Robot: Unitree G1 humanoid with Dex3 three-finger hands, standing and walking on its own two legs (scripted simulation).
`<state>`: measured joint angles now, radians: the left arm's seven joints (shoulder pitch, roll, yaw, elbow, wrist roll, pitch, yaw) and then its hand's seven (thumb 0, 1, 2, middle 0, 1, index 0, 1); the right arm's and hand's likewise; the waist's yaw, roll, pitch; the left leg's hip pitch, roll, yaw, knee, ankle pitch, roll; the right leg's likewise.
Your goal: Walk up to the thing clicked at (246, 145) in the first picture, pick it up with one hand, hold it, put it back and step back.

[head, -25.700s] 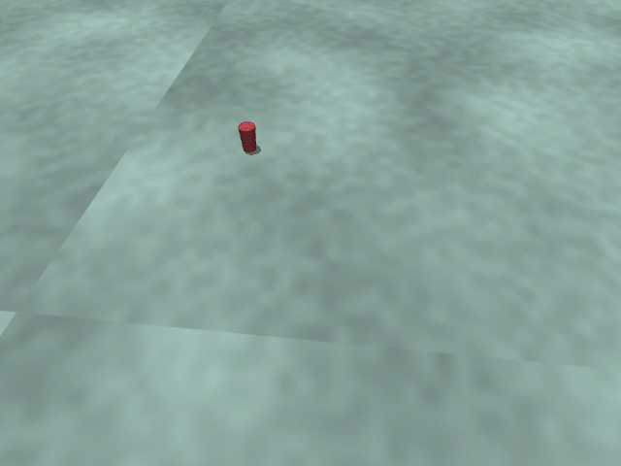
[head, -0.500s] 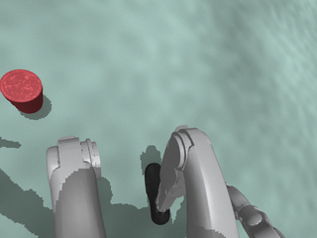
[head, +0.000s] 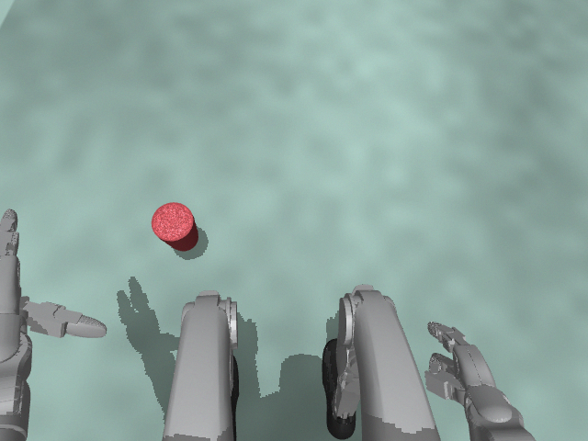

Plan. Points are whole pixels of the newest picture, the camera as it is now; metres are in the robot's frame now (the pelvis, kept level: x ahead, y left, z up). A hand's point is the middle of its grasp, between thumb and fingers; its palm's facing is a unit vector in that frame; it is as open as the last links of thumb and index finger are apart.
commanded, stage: home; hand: left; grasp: from the side
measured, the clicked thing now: (178, 230) +0.48 +0.24 -0.42
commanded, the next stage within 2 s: none
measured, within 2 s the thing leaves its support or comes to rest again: neither
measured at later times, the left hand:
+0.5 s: hand (39, 316) +0.26 +0.22 +0.11, palm faces +0.16 -0.92 -0.35, open 17.5 cm
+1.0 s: hand (19, 362) +0.23 +0.19 +0.17, palm faces +0.17 -0.94 -0.30, open 17.6 cm
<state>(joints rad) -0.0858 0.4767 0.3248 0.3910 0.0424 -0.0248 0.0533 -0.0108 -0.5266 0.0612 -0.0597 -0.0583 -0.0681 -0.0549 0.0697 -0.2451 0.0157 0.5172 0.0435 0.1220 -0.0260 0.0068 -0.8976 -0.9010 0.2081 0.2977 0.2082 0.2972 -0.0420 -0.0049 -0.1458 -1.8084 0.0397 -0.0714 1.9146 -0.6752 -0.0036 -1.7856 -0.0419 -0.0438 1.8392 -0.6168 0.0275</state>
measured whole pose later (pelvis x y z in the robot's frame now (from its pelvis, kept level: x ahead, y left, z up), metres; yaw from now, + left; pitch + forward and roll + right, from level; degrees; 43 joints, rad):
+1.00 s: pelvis +0.08 +0.00 +0.23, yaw +4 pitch +8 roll -2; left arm 0.46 0.21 -0.01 -0.02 -0.01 0.27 0.15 -0.01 -0.57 0.03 -0.05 -0.05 -0.06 -0.05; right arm 0.26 -0.21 0.03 0.49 0.01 -0.11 -0.18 0.01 -0.89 -0.90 0.21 0.30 0.21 0.30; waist -0.02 0.03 -0.10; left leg -0.63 0.05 -0.03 0.98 -0.49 -0.02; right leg -0.61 -0.03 -0.07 0.92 -0.45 0.02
